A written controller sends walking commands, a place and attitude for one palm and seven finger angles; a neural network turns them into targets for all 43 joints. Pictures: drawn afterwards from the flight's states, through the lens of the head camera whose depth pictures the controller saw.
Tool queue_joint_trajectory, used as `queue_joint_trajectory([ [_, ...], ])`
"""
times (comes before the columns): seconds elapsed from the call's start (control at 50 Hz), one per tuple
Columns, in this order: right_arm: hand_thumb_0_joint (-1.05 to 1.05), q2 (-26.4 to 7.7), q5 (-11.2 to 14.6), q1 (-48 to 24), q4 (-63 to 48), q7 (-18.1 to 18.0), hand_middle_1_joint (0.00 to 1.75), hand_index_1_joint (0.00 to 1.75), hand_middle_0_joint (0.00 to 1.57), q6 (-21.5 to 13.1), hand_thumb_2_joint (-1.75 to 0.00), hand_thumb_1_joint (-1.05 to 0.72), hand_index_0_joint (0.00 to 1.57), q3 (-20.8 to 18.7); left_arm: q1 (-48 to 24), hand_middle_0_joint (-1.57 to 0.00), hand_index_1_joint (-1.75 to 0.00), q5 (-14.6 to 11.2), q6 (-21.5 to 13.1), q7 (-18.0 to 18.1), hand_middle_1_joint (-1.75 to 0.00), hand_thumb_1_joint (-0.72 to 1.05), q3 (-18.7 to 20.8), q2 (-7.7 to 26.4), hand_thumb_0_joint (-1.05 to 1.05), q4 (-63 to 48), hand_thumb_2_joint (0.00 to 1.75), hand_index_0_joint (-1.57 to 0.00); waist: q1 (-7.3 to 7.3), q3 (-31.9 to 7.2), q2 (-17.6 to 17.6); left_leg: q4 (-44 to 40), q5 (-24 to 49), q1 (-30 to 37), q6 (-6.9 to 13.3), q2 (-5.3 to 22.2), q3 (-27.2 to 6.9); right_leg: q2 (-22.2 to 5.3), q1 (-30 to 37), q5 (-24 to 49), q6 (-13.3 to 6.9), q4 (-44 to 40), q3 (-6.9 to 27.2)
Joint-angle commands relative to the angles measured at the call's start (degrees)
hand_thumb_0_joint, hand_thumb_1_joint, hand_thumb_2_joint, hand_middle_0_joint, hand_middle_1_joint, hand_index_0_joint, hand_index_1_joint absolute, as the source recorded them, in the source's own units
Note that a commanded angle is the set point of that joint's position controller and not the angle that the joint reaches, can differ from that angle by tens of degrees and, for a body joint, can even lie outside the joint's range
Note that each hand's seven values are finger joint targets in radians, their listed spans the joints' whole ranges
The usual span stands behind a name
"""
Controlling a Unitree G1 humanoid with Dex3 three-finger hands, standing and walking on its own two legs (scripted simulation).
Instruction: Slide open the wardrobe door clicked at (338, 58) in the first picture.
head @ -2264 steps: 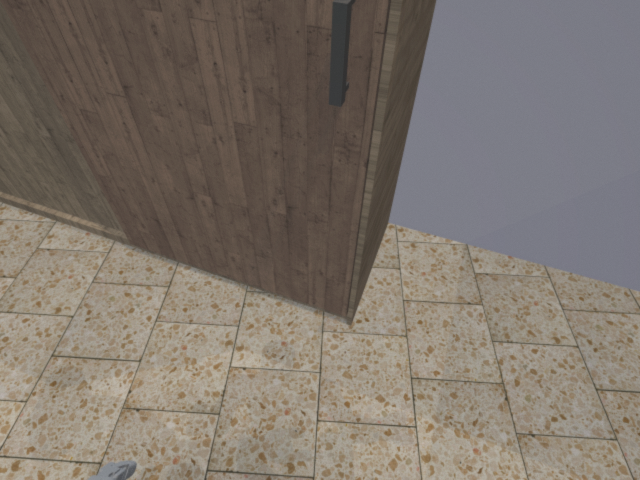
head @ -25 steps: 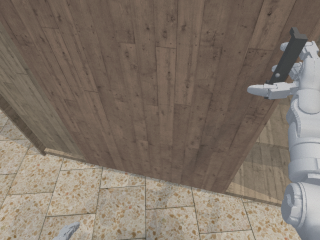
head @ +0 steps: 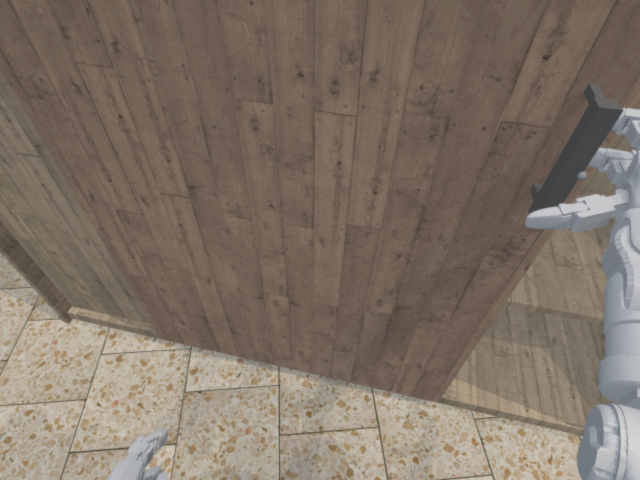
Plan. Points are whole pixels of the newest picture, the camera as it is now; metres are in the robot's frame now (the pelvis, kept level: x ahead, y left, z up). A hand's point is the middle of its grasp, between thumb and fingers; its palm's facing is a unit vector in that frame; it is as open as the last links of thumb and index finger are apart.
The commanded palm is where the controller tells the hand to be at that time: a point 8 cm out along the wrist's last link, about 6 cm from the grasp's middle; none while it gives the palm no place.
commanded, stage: slip the hand off the handle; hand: right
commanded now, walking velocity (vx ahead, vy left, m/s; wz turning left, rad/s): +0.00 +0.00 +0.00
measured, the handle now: (565, 157) +0.48 -0.27 +0.19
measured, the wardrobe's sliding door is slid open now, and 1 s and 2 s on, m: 0.52 0.52 0.52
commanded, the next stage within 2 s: draw the hand back to the body in 1.22 s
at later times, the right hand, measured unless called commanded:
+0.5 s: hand (630, 185) +0.42 -0.32 +0.20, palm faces +0.32 +0.93 -0.20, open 14.6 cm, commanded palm +0.36 -0.35 +0.21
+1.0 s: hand out of the picture +0.29 -0.31 +0.20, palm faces +0.37 +0.92 -0.15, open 14.7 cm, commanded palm +0.26 -0.33 +0.21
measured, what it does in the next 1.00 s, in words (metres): stands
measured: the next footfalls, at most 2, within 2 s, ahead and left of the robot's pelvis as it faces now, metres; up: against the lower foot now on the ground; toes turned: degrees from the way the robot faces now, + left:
none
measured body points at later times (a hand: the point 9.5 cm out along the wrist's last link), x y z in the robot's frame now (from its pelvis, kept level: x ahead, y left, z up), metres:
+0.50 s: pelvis +0.02 +0.01 +0.00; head +0.04 +0.01 +0.44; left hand +0.09 +0.28 -0.11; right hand +0.39 -0.37 +0.21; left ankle -0.04 +0.11 -0.73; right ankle +0.07 -0.09 -0.73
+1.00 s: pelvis -0.01 +0.00 +0.00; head -0.03 +0.01 +0.45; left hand +0.21 +0.21 -0.07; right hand +0.26 -0.35 +0.21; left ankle -0.04 +0.11 -0.73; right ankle +0.07 -0.09 -0.73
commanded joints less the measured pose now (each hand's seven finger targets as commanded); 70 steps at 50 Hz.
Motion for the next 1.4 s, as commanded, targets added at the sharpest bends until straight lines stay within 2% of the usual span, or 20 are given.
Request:
queue_joint_trajectory([
  [0.0, 0.00, -18.8, 1.3, -23.6, -10.9, 2.4, 1.15, 1.15, 0.25, -3.4, -0.20, 0.55, 0.25, -5.7, -0.5, -0.20, -0.30, -0.5, -1.7, 1.6, -0.30, 0.90, 3.2, 9.1, 0.00, -6.7, 0.90, -0.20, -0.16, -14.4, 0.7, -5.5, 15.6, -6.4, 0.3, -0.1, -2.0, -0.5, 17.7, 8.8, -0.7, -0.4, 5.5],
  [0.06, 0.00, -20.7, 1.3, -26.3, -7.3, 4.8, 1.15, 1.15, 0.25, -2.9, -0.20, 0.55, 0.25, -5.6, -0.1, -0.20, -0.30, -0.8, -1.0, 2.0, -0.30, 0.90, 3.0, 9.2, 0.00, -6.3, 0.90, -0.20, 1.05, -12.3, -0.1, -5.5, 15.2, -8.0, -0.1, 0.1, -2.4, 0.0, 15.6, 6.9, -0.7, -0.2, 5.3],
  [0.16, 0.00, -22.4, 1.4, -30.3, -8.5, 7.6, 1.15, 1.15, 0.25, -6.5, -0.20, 0.55, 0.25, -5.2, 1.1, -0.20, -0.30, -0.7, -1.0, 2.1, -0.30, 0.90, 3.2, 9.2, 0.00, -6.2, 0.90, -0.20, 1.91, -16.9, -6.0, -4.3, 16.7, -9.7, 0.3, -0.2, -2.7, 0.3, 19.0, 9.9, -0.8, 2.0, 6.0],
  [0.2, 0.00, -23.3, 2.3, -30.2, -5.5, 9.1, 1.15, 1.15, 0.25, -7.8, -0.20, 0.55, 0.25, -5.6, 2.3, -0.20, -0.30, -0.6, -0.9, 2.3, -0.30, 0.90, 3.2, 9.8, 0.00, -5.7, 0.90, -0.20, 2.42, -16.3, -3.8, -4.3, 17.0, -9.7, 0.1, -0.2, -2.7, 0.4, 17.5, 9.5, -1.1, 2.7, 6.0],
  [0.3, 0.00, -29.9, 3.4, -28.4, 2.3, 12.5, 1.15, 1.15, 0.25, -8.1, -0.20, 0.55, 0.25, -10.7, 3.9, -0.20, -0.30, -0.8, -0.2, 2.5, -0.30, 0.90, 3.5, 10.8, 0.00, -5.3, 0.90, -0.20, 1.56, -17.2, -1.3, -3.2, 20.0, -7.9, -0.6, 0.2, -3.3, 0.8, 13.1, 9.2, -1.3, 3.7, 5.5],
  [0.34, 0.00, -32.4, 2.6, -27.1, 2.1, 13.3, 1.15, 1.15, 0.25, -8.3, -0.20, 0.55, 0.25, -12.5, 4.3, -0.20, -0.30, -0.8, 0.4, 2.2, -0.30, 0.90, 3.6, 10.6, 0.00, -5.9, 0.90, -0.20, 0.52, -19.9, -3.1, -2.1, 22.0, -6.8, -0.4, 0.0, -3.1, 0.8, 13.2, 11.4, -1.1, 3.8, 5.4],
  [0.42, 0.00, -28.1, 4.0, -20.2, -8.2, 14.1, 1.15, 1.15, 0.25, -9.9, -0.20, 0.55, 0.25, -10.8, 3.3, -0.20, -0.30, -0.8, 0.5, 1.3, -0.30, 0.90, 4.0, 10.1, 0.00, -8.8, 0.90, -0.20, -0.95, -23.2, -8.5, -1.3, 22.8, -7.9, 0.4, -1.0, -2.3, 0.3, 18.9, 16.5, -1.0, 4.5, 6.1],
  [0.5, 0.00, -26.6, 8.1, -6.2, -13.1, 14.1, 1.15, 1.15, 0.25, -8.5, -0.20, 0.55, 0.25, -15.1, 1.5, -0.20, -0.30, -1.2, 0.9, 1.2, -0.30, 0.90, 4.2, 10.2, 0.00, -10.5, 0.90, -0.20, -2.76, -20.9, -2.2, -1.1, 24.4, -5.5, 0.0, -1.2, -1.5, 0.0, 16.8, 17.3, -1.2, 4.0, 5.8],
  [0.52, 0.00, -27.9, 8.6, -6.8, -17.1, 13.8, 1.15, 1.15, 0.25, -8.0, -0.20, 0.55, 0.25, -16.7, 0.5, -0.20, -0.30, -1.3, 0.8, 1.2, -0.30, 0.90, 4.1, 10.1, 0.00, -10.8, 0.90, -0.20, -3.14, -21.2, -2.3, -1.0, 25.0, -5.0, -0.2, -1.1, -1.7, 0.0, 16.7, 17.1, -1.2, 3.6, 5.7],
  [0.6, 0.00, -24.7, 9.0, -0.8, -25.4, 11.6, 1.15, 1.15, 0.25, -3.8, -0.20, 0.55, 0.25, -16.1, -2.6, -0.20, -0.30, -1.7, 0.2, 1.3, -0.30, 0.90, 3.5, 9.0, 0.00, -12.4, 0.90, -0.20, -3.95, -17.0, -3.4, -1.8, 19.9, -6.8, 0.0, -1.3, -0.8, -0.4, 17.1, 15.1, -1.0, 2.3, 5.7],
  [0.62, 0.00, -24.2, 8.5, -2.7, -29.5, 10.6, 1.15, 1.15, 0.25, -3.1, -0.20, 0.55, 0.25, -15.3, -3.7, -0.20, -0.30, -1.5, 0.0, 1.3, -0.30, 0.90, 3.2, 8.7, 0.00, -12.6, 0.90, -0.20, -3.68, -16.9, -5.8, -1.9, 18.8, -7.6, 0.1, -1.3, -0.9, -0.4, 17.7, 14.4, -0.8, 1.8, 6.1],
  [0.7, 0.00, -22.6, 7.9, 0.1, -34.3, 8.2, 1.15, 1.15, 0.25, -0.9, -0.20, 0.55, 0.25, -15.0, -5.3, -0.20, -0.30, -1.3, -0.3, 2.0, -0.30, 0.90, 2.6, 8.0, 0.00, -12.5, 0.90, -0.20, -3.14, -15.2, -5.6, -3.0, 14.6, -8.4, 0.2, -1.5, -0.7, -0.8, 18.6, 10.9, -0.6, 1.0, 6.5],
  [0.76, 0.00, -17.6, 8.5, 1.3, -38.1, 8.0, 1.15, 1.15, 0.25, -0.6, -0.20, 0.55, 0.25, -11.3, -7.2, -0.20, -0.30, -1.2, -1.1, 2.3, -0.30, 0.90, 2.0, 7.1, 0.00, -12.5, 0.90, -0.20, -2.67, -14.8, -7.0, -3.2, 12.2, -9.5, 0.4, -1.6, -0.1, -1.0, 20.9, 9.1, -0.1, -0.1, 7.8],
  [0.84, 0.00, -14.9, 9.2, 2.1, -34.5, 8.8, 1.15, 1.15, 0.25, 1.2, -0.20, 0.55, 0.25, -8.6, -8.6, -0.20, -0.30, -1.5, -1.6, 3.3, -0.30, 0.90, 1.2, 7.1, 0.00, -11.5, 0.90, -0.20, -2.00, -9.7, -2.9, -5.2, 6.8, -10.7, 0.2, -1.3, -0.2, -0.9, 18.5, 0.5, 0.0, -2.3, 8.9],
  [0.94, 0.00, -11.8, 8.9, -0.6, -36.4, 8.7, 1.15, 1.15, 0.25, 2.6, -0.20, 0.55, 0.25, -4.4, -10.9, -0.20, -0.30, -1.7, -2.5, 4.1, -0.30, 0.90, 0.4, 6.4, 0.00, -11.4, 0.90, -0.20, -1.95, -8.8, -4.8, -6.5, 3.8, -10.6, 0.4, -0.7, -0.5, -0.4, 19.1, -5.9, 0.2, -4.2, 10.0],
  [1.12, 0.00, -15.5, 8.3, -1.8, -40.3, 5.9, 1.15, 1.15, 0.25, -0.1, -0.20, 0.55, 0.25, -7.8, -12.9, -0.20, -0.30, -0.9, -4.0, 4.1, -0.30, 0.90, -0.6, 5.8, 0.00, -10.4, 0.90, -0.20, -3.29, -10.1, -6.1, -8.1, 2.2, -6.7, 0.8, -0.7, -0.8, 0.0, 18.9, -6.8, 0.6, -5.6, 9.5],
  [1.2, 0.00, -13.5, 8.2, 0.0, -34.2, 6.0, 1.15, 1.15, 0.25, 1.3, -0.20, 0.55, 0.25, -5.8, -13.0, -0.20, -0.30, -1.2, -4.5, 4.3, -0.30, 0.90, -0.9, 6.0, 0.00, -9.7, 0.90, -0.20, -2.96, -5.3, -4.3, -9.3, -1.2, -7.7, 0.5, -0.4, -0.9, 0.2, 16.2, -12.0, 0.6, -6.9, 9.6],
  [1.32, 0.00, -14.5, 8.5, -0.6, -35.7, 7.5, 1.15, 1.15, 0.25, 1.3, -0.20, 0.55, 0.25, -6.2, -13.0, -0.20, -0.30, -1.2, -5.2, 4.1, -0.30, 0.90, -0.3, 6.3, 0.00, -9.9, 0.90, -0.20, -3.38, -8.9, -3.8, -9.4, 0.8, -6.3, 0.3, -0.1, -1.6, 0.4, 17.1, -6.6, 0.2, -5.2, 8.4],
  [1.34, 0.00, -11.8, 17.0, 0.4, -28.8, 13.6, 1.15, 1.15, 0.25, 4.8, -0.20, 0.55, 0.25, -6.4, -13.8, -0.20, -0.30, -2.4, -6.0, 4.5, -0.30, 0.90, -0.7, 7.8, 0.00, -9.5, 0.90, -0.20, -2.58, -11.4, -0.6, -10.1, 3.4, -2.1, 0.2, 0.4, -1.9, 0.5, 17.9, -4.8, 0.1, -5.4, 8.8],
  [1.38, 0.00, -17.7, 19.1, 1.1, -32.9, 19.2, 1.15, 1.15, 0.25, 7.1, -0.20, 0.55, 0.25, -11.6, -14.8, -0.20, -0.30, -2.9, -7.0, 4.9, -0.30, 0.90, -0.8, 7.7, 0.00, -10.7, 0.90, -0.20, -4.96, -14.5, -1.1, -9.4, 8.3, 0.4, -0.4, 0.6, -2.3, 0.9, 19.1, -0.3, -0.4, -4.1, 8.3],
])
